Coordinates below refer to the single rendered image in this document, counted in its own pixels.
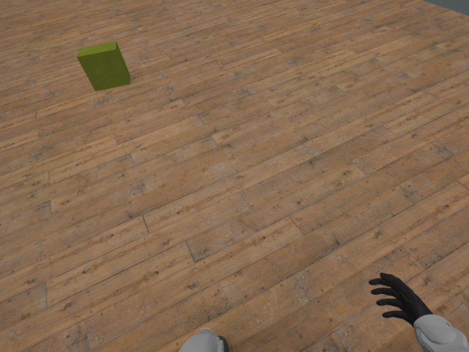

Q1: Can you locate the robot left shin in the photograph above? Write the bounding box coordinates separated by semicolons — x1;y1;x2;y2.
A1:
199;329;217;337

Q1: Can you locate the robot right forearm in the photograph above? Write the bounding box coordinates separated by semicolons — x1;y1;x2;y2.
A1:
413;315;469;352

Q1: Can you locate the right robot hand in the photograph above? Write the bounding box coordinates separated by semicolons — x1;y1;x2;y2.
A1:
369;273;433;326

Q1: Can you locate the carton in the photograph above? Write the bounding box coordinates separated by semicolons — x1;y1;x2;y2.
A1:
77;41;130;91

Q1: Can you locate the left robot thigh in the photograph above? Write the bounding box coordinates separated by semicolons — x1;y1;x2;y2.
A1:
178;334;224;352

